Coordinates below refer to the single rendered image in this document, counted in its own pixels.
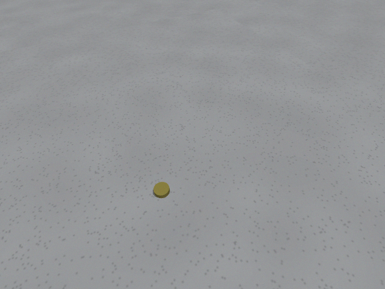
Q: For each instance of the tin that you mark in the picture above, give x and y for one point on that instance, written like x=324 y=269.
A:
x=161 y=190

